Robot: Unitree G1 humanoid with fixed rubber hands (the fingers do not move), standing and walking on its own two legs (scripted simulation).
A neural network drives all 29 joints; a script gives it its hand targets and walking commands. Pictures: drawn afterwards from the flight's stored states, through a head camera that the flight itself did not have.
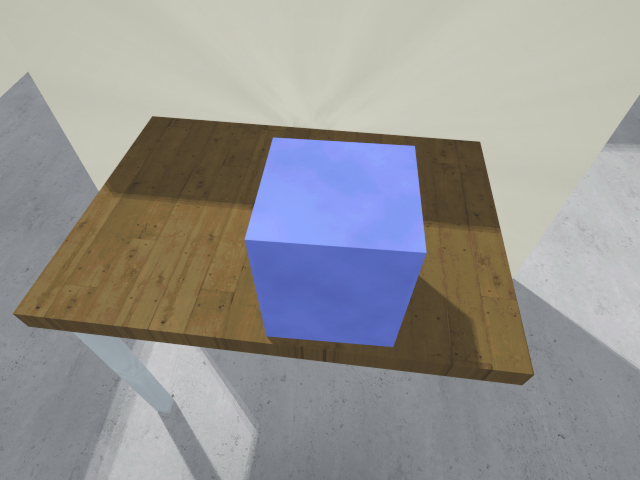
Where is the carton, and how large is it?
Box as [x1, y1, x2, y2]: [245, 137, 426, 346]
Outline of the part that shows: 273,137 245,236 245,243 266,335 392,346 426,252 414,146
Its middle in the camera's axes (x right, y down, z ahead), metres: +0.02 +0.00 +0.61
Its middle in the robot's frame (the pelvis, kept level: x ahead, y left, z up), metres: +0.44 -0.02 +0.00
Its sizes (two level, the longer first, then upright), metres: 0.210 0.200 0.250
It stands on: a table, 0.65 m high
